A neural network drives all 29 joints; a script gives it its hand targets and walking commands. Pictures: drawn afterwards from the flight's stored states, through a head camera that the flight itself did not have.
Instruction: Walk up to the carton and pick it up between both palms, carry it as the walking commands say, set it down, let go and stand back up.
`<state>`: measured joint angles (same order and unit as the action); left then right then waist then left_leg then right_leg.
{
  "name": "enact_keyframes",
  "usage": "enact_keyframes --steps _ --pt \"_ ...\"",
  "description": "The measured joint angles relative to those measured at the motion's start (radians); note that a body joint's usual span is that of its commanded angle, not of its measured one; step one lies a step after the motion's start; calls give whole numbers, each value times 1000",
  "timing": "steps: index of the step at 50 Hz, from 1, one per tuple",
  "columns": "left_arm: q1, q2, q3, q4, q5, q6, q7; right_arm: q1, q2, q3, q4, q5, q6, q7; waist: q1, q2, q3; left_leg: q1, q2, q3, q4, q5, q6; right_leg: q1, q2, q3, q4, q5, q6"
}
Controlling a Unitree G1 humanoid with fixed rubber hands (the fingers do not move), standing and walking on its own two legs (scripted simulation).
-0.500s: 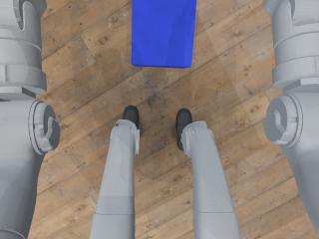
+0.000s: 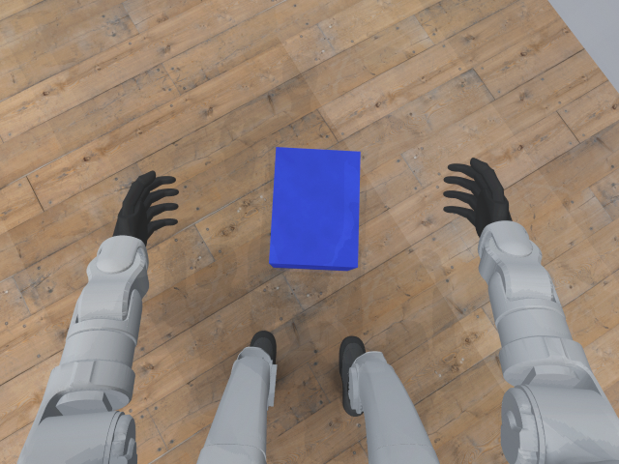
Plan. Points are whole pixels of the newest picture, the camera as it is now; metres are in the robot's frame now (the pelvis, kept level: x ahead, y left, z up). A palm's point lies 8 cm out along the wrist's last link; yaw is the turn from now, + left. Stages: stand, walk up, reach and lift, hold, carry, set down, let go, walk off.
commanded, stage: let go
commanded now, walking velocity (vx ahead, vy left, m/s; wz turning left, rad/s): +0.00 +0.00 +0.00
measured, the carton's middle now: (314, 213) +0.50 -0.01 -0.62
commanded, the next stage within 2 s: stand in 0.92 s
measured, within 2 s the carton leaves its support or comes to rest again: neither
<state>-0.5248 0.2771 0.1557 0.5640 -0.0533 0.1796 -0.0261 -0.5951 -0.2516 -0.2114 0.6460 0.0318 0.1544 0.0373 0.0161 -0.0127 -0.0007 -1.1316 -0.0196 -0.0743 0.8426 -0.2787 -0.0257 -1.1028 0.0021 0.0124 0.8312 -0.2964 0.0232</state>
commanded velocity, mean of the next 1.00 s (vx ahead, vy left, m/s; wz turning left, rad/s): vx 0.00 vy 0.00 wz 0.00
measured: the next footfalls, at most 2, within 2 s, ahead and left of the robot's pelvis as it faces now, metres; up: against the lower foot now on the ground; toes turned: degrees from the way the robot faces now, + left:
none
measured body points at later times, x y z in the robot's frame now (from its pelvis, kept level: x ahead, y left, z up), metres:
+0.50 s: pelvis +0.02 +0.00 +0.05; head +0.08 +0.00 +0.50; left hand +0.20 +0.23 -0.03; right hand +0.22 -0.25 -0.02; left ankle +0.04 +0.12 -0.68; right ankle +0.03 -0.13 -0.68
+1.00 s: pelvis +0.03 -0.01 +0.05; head +0.03 +0.00 +0.50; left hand +0.18 +0.24 -0.03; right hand +0.21 -0.26 -0.02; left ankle +0.04 +0.12 -0.68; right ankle +0.03 -0.13 -0.68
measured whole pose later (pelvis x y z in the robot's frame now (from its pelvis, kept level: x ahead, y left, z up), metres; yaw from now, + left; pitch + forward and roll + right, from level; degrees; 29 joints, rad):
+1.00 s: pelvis +0.03 -0.01 +0.05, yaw +1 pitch -4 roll +0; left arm 0.23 0.23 0.03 0.48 -0.05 0.11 -0.04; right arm 0.14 -0.21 -0.13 0.56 0.03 0.11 0.05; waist 0.02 -0.01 0.07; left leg -0.19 -0.01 -0.07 0.53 -0.27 -0.02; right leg -0.17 -0.01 0.01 0.54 -0.30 0.01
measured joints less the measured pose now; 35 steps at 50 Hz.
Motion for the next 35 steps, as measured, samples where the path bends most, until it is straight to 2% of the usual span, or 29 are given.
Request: enact_keyframes --steps 12,21,26,35 --pt "393 -30 -68 -32 0 -92 -19 413 46 48 -63 0 -99 24 0 0 -8 363 2 0 -129 -1 3 364 -3 0 -132 1 0" --pt "654 -51 -113 -95 0 -123 -20 683 60 76 -147 0 -121 30 0 0 35 675 5 0 -255 17 5 674 -6 0 -255 17 -5" --pt "726 -51 -123 -105 0 -122 -24 736 60 80 -149 0 -88 41 0 0 62 806 5 1 -300 24 5 801 -8 0 -291 21 -8" --pt "736 -51 -123 -109 0 -65 -36 737 60 80 -165 0 -22 54 0 0 108 922 5 1 -318 25 5 911 -9 0 -295 13 -12"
